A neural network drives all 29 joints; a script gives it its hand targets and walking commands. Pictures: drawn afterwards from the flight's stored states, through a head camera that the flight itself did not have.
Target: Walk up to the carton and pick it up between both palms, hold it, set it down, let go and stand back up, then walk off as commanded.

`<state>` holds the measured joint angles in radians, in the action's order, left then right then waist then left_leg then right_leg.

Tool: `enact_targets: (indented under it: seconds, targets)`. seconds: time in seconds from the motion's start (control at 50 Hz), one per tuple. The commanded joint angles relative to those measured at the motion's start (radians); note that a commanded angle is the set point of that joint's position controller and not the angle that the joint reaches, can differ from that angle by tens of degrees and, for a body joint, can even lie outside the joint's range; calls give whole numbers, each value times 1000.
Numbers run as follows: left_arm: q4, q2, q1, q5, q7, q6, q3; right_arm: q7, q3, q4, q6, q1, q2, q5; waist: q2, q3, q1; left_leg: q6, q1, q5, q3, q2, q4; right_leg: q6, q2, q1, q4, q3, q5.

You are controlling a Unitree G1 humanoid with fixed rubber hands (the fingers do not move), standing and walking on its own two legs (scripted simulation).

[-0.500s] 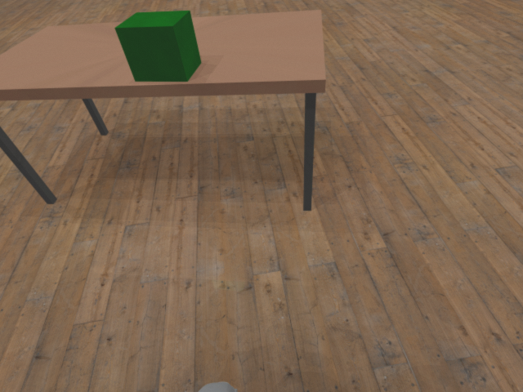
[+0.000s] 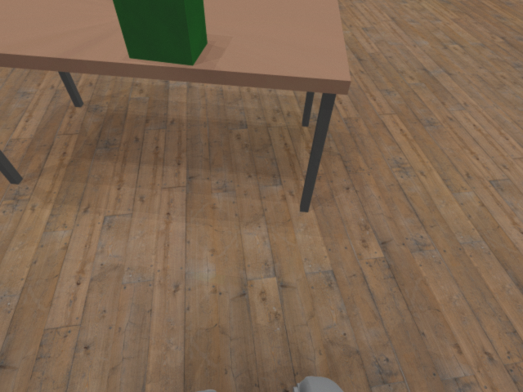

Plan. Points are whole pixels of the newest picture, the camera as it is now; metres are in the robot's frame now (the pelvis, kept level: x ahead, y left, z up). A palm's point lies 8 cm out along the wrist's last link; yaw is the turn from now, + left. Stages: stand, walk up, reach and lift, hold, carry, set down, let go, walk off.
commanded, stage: walk up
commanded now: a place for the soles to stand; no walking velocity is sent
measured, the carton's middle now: (164, 20) +1.15 +0.31 +0.06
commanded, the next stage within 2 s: none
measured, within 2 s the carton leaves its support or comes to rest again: neither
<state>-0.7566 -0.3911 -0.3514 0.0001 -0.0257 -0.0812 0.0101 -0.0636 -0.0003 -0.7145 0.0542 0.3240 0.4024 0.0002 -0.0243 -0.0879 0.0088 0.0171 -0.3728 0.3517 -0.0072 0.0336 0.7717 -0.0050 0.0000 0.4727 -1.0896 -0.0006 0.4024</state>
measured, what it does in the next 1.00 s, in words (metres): walks ahead: right foot, then left foot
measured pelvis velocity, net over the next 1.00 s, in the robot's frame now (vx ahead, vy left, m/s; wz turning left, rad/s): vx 0.13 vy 0.09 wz -0.07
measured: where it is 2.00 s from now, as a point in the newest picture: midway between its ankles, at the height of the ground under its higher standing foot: (222, 379)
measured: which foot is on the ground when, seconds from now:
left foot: down 0.00-0.14, up 0.16-0.62, down 0.64-1.00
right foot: up 0.00-0.12, down 0.14-0.66, up 0.68-1.00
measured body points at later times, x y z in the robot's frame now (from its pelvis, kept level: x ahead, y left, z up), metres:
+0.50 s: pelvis +0.08 -0.01 -0.01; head +0.08 -0.07 +0.44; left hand +0.16 +0.32 -0.06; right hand +0.16 -0.29 -0.15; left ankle +0.12 +0.13 -0.67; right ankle +0.09 -0.13 -0.71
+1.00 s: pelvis +0.13 +0.09 +0.00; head +0.15 +0.09 +0.45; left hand +0.21 +0.39 -0.11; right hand +0.20 -0.23 -0.09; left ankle +0.17 +0.14 -0.71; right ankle +0.12 -0.07 -0.65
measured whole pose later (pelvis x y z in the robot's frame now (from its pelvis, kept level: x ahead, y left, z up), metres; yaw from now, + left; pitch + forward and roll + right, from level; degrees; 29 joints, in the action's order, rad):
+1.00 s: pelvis +0.13 +0.09 +0.00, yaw -4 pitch -2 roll -2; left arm -0.77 -0.39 -0.37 0.00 -0.03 -0.06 0.01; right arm -0.05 0.00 -0.71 0.02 0.30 0.41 0.00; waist -0.01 -0.08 0.01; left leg 0.08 -0.35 0.34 -0.08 -0.02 0.73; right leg -0.02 -0.03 0.48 -1.12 0.01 0.33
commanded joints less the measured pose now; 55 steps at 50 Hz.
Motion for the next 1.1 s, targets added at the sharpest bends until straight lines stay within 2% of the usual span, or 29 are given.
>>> enact_targets:
  seconds: [0.0,0.04,0.08,0.1,0.12,0.14,0.16,0.2,0.22,0.26,0.3,0.34,0.4,0.52,0.56,0.58,0.6,0.62,0.64,0.66,0.68,0.72,0.76,0.78,0.82,0.88,0.92,1.02,1.08]
  targets:
    - [19,-259,37,5,13,-39,90,4,-154,73,-7,46,300,40,-195,9,78,269,181,189,331,218,-449,-29,-64,187,245,-66,55]
    - [7,-251,-1,2,7,-60,84,-2,-146,72,-17,11,297,40,-199,40,55,257,166,3,260,196,-331,-38,-41,64,393,-89,57]
    - [-52,-238,-208,8,-10,-79,96,1,-124,96,-24,-62,243,25,-99,129,-72,167,4,-204,158,126,-36,-57,-12,-304,610,-30,-159]
    - [-79,-323,-334,18,-25,-84,125,2,-102,115,-18,-74,175,20,83,208,-143,93,-167,-237,69,24,270,-58,-118,-525,649,167,-155]
    - [-58,-415,-334,29,-34,-83,157,0,-85,141,-16,-43,121,22,244,197,-119,11,-452,162,44,-56,430,-119,-395,-670,734,643,-117]
    - [-47,-448,-292,15,-39,-74,162,12,-110,120,-40,-70,229,35,80,178,-122,14,-502,200,129,-25,457,-138,-454,-598,786,787,63]
    - [-30,-449,-208,10,-43,-70,154,13,-116,116,-47,-91,261,31,107,61,-102,6,-520,171,153,-3,463,-128,-460,-471,828,804,127]
    - [-5,-387,-124,10,-39,-75,139,4,-125,75,-50,-97,261,44,27,-39,-48,4,-508,59,132,47,424,-121,-363,-411,772,585,-31]
    - [0,-363,-110,6,-36,-71,138,2,-124,60,-46,-60,248,39,91,-1,-43,1,-475,-6,107,56,398,-108,-308,-435,738,461,-178]
    - [-7,-359,-141,14,-32,-73,136,-4,-130,59,-54,-58,231,32,158,40,-45,-4,-419,-37,86,69,420,-105,-274,-416,679,378,-376]
    - [-4,-355,-158,0,-35,-73,130,1,-123,65,-58,-54,227,35,165,65,-49,-4,-406,-51,86,66,405,-82,-293,-402,672,419,-407]
    - [6,-361,-176,7,-41,-66,144,3,-128,83,-60,-104,235,48,192,67,-68,-6,-460,26,87,71,362,-167,-301,-453,627,407,-394]
    - [15,-368,-148,9,-39,-62,144,2,-128,98,-50,-139,245,54,229,35,-75,0,-471,80,79,76,297,-235,-320,-383,625,419,-290]
    - [36,-412,-93,18,-30,-58,153,-14,-144,103,-25,-148,254,52,233,49,-70,10,-387,187,68,87,153,-298,-368,-305,586,410,-46]
    - [50,-413,-28,24,-28,-51,149,-19,-156,79,-12,-101,273,51,233,93,-26,25,-250,153,95,65,70,-280,-356,-215,533,402,25]
    - [57,-402,58,19,-27,-48,139,-15,-159,49,-2,-25,264,51,190,64,28,41,-111,85,128,82,-84,-239,-338,-85,444,345,19]
    - [51,-352,55,25,-23,-44,111,-5,-168,-6,8,90,272,51,75,117,88,40,116,48,96,19,-161,-186,-266,61,300,233,15]
    - [51,-238,46,28,-22,-40,78,10,-191,-36,15,205,320,64,-143,141,142,46,289,275,258,77,-344,-111,-99,205,-44,4,19]
    - [58,-140,33,7,-28,-33,48,14,-190,5,15,149,369,57,-322,78,125,43,324,448,624,225,-506,-45,4,456,-239,-42,184]
    - [39,-274,58,15,-36,-23,89,18,-190,16,14,112,388,41,-107,35,128,76,238,627,874,317,-662,-47,37,493,-255,45,146]
    - [37,-336,70,15,-27,-22,91,16,-192,9,6,73,403,28,-66,-41,92,66,162,656,825,312,-689,-42,-14,455,-237,75,66]
    - [8,-313,60,17,-10,-17,96,22,-172,19,6,26,327,44,-44,-87,70,25,149,445,639,232,-632,-23,-54,408,-200,43,-76]
    - [-15,-306,-25,0,-3,-11,103,25,-160,36,4,20,297,34,-119,30,55,-37,225,213,458,166,-569,-5,-67,317,-114,16,-111]
    - [-28,-306,-60,9,-4,-5,102,26,-166,26,3,29,301,36,-157,48,50,-79,246,147,421,147,-560,3,-72,279,-81,4,-124]
    - [-30,-318,-22,5,-6,1,111,29,-154,37,2,31,286,29,-109,-7,49,-85,228,14,383,140,-531,-2,-64,284,-65,14,-131]
    - [-18,-280,-30,-1,-7,6,96,30,-157,36,-2,38,262,30,-160,24,56,-24,327,-94,298,145,-491,3,-88,301,21,-12,-135]
    - [-1,-274,16,-1,-10,4,90,28,-157,46,-4,73,263,28,-110,23,80,22,362,-90,330,162,-482,-5,-82,319,56,-34,-106]
    - [9,-288,62,7,-13,-12,88,18,-164,48,-23,88,292,45,-126,61,110,124,372,22,366,188,-434,-18,-77,282,179,-34,45]
    - [16,-283,23,14,-14,-32,87,8,-161,63,-26,61,310,48,-122,68,86,204,317,-72,355,243,-381,-42,-74,149,317,-40,116]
